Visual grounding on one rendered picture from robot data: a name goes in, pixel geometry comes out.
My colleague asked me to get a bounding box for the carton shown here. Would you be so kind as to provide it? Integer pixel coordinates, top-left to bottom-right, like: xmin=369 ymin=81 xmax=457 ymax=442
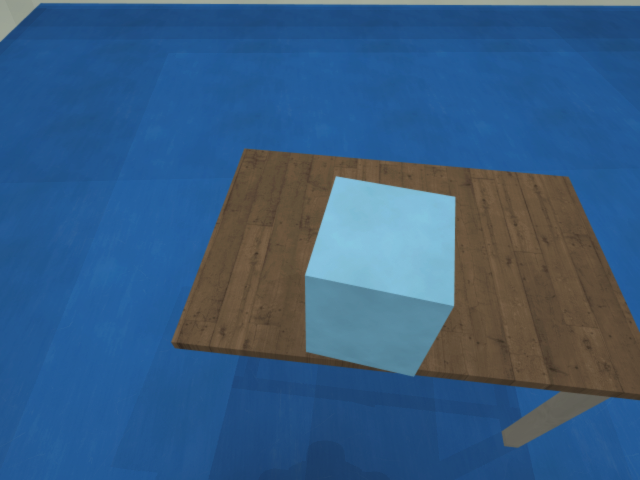
xmin=305 ymin=176 xmax=455 ymax=377

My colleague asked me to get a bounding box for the table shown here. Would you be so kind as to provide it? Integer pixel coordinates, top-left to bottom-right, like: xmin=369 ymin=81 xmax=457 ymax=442
xmin=171 ymin=148 xmax=640 ymax=448

